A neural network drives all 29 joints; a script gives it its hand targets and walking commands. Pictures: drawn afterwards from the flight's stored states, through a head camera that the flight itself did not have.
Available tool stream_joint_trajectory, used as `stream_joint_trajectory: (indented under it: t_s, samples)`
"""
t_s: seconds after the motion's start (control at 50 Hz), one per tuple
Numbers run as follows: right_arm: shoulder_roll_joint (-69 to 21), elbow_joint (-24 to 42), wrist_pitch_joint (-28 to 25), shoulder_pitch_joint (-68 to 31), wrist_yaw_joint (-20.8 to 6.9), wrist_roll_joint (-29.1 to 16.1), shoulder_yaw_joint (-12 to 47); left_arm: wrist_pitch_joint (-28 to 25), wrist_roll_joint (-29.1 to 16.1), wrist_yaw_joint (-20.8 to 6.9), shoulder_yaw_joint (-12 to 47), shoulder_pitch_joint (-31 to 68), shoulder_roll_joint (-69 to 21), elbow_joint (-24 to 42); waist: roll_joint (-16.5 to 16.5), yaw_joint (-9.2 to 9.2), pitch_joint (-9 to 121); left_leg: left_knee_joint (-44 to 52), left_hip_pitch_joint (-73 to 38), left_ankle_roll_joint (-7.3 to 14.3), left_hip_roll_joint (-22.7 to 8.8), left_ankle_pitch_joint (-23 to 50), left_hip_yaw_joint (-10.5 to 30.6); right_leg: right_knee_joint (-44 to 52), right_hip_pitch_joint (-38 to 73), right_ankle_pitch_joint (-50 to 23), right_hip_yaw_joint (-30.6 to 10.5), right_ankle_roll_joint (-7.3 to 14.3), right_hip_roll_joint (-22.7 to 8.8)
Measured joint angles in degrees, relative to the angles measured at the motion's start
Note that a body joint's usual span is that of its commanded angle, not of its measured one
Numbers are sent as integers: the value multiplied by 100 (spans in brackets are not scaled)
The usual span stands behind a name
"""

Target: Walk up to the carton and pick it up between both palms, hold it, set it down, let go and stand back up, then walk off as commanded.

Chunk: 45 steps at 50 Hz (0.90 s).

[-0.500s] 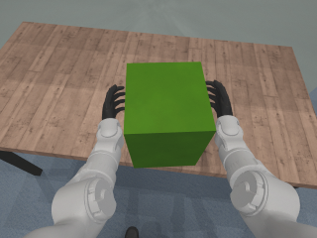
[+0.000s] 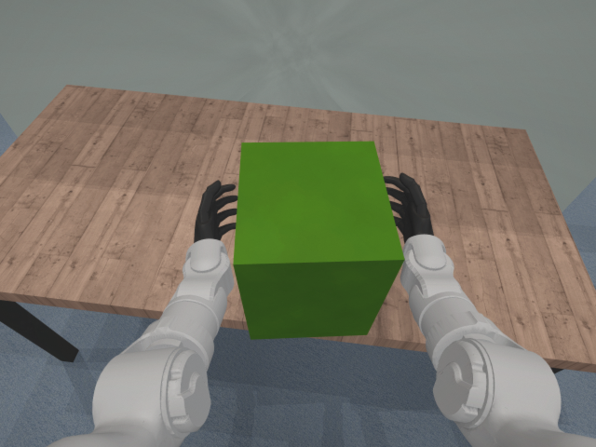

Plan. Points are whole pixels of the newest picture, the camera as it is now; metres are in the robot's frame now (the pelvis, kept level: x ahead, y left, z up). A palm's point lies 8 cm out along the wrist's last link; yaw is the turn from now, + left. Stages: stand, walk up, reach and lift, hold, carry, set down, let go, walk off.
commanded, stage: reach and lift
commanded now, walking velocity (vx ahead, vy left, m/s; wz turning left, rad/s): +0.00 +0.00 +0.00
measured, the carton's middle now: (308, 245) +0.45 +0.03 -0.02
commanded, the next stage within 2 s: none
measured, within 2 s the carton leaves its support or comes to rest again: neither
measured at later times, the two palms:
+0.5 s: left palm (195, 214) +0.39 +0.17 +0.12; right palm (437, 203) +0.41 -0.12 +0.14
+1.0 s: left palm (159, 197) +0.37 +0.20 +0.16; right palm (427, 193) +0.39 -0.09 +0.18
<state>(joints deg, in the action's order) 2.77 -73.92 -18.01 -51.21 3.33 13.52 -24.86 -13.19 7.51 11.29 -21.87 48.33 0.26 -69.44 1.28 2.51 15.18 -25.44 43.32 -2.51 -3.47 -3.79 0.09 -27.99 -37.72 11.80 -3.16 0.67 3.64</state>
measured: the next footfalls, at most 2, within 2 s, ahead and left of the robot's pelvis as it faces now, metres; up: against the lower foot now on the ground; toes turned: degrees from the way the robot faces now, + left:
none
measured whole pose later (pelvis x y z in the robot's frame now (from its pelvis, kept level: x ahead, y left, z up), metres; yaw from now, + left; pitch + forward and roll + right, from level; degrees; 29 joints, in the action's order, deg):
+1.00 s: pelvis -0.01 +0.01 +0.02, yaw +2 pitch +1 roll -1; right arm 2.5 -65.9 6.5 -51.0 6.6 2.5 -14.3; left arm 13.0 5.3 9.9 -17.4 48.1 2.4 -59.1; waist 1.2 2.1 11.5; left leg -20.0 18.1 -1.0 -1.4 -3.5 0.1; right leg -21.9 -11.8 11.6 -3.0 -0.5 1.4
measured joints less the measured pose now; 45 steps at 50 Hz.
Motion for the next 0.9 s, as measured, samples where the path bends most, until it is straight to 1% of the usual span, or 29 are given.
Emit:
stream_joint_trajectory:
  t_s: [0.12, 0.28, 0.32, 0.4, 0.56, 0.74, 0.84, 0.9]
  samples:
    - [2, 42, 300, 1, 32, -279, 249, 182, -232, 28, 236, -4, 83, -81, -10, 0, 1, -4, -278, 0, 0, -25, 0, 0, 280, 21, 0, -1, 0]
    - [4, 117, 735, 3, 91, -492, 479, 520, -305, 31, 347, -3, 138, -94, -10, 0, 2, -4, -733, 1, 0, -89, 0, 0, 735, 83, 1, -1, 0]
    - [4, 177, 860, 9, 115, -654, 608, 614, -351, 32, 426, -3, 167, -70, -10, 0, 2, -2, -855, 1, 0, -103, 0, 0, 857, 100, 1, 0, -1]
    - [5, 270, 1133, 15, 141, -802, 703, 869, -360, 29, 451, -3, 176, 9, -10, 0, 4, 50, -1148, 1, 1, -119, 0, 57, 1151, 115, 1, 0, -3]
    - [5, 309, 1654, 16, 168, -806, 706, 1378, -359, -4, 451, -2, 182, 42, -11, -2, -36, 266, -1784, 13, 48, -103, -1, 246, 1784, 120, 6, 1, -53]
    - [-7, 521, 2074, 22, 258, -914, 898, 1816, -330, -68, 451, -1, 210, 285, -10, -2, -251, 434, -2250, 72, 139, -50, -1, 369, 2243, 111, 14, -43, -146]
    - [-7, 723, 2192, 24, 313, -1074, 1048, 2056, -311, -95, 452, -10, 212, 633, -10, -2, -268, 451, -2331, 101, 158, -32, -1, 468, 2365, 53, 14, -78, -167]
    - [-11, 766, 2267, 25, 318, -1083, 1060, 2270, -268, -119, 451, -12, 212, 824, -10, -10, -329, 496, -2454, 122, 176, -14, -1, 553, 2510, 17, 15, -98, -188]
